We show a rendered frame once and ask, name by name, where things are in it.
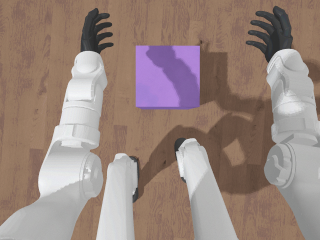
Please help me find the robot left thigh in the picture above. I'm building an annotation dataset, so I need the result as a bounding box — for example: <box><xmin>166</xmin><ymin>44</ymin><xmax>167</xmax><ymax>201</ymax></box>
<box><xmin>96</xmin><ymin>158</ymin><xmax>138</xmax><ymax>240</ymax></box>

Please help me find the left robot hand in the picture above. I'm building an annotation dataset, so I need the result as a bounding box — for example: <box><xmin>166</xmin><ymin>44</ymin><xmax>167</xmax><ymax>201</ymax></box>
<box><xmin>80</xmin><ymin>8</ymin><xmax>114</xmax><ymax>54</ymax></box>

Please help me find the right robot forearm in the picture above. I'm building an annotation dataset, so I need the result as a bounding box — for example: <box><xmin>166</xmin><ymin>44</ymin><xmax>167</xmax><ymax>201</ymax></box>
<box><xmin>266</xmin><ymin>49</ymin><xmax>320</xmax><ymax>148</ymax></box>

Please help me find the right robot upper arm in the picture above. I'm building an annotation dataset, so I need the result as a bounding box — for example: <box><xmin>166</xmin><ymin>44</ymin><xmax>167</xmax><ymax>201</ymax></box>
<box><xmin>264</xmin><ymin>142</ymin><xmax>320</xmax><ymax>240</ymax></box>

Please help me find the right robot foot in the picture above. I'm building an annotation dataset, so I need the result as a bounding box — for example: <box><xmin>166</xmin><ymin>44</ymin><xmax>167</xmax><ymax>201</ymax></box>
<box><xmin>174</xmin><ymin>137</ymin><xmax>186</xmax><ymax>183</ymax></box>

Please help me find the carton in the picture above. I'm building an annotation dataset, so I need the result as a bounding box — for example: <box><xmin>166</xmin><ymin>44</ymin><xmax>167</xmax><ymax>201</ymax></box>
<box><xmin>136</xmin><ymin>45</ymin><xmax>200</xmax><ymax>110</ymax></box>

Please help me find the left robot upper arm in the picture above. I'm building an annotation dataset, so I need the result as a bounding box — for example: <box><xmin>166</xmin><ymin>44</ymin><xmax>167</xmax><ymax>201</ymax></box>
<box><xmin>0</xmin><ymin>152</ymin><xmax>104</xmax><ymax>240</ymax></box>

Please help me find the right robot hand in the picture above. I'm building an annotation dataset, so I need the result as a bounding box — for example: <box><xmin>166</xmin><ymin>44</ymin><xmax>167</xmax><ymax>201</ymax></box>
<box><xmin>246</xmin><ymin>6</ymin><xmax>293</xmax><ymax>63</ymax></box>

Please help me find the left robot forearm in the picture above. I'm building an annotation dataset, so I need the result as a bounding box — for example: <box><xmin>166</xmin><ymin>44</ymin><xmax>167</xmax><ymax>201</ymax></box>
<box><xmin>38</xmin><ymin>51</ymin><xmax>108</xmax><ymax>193</ymax></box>

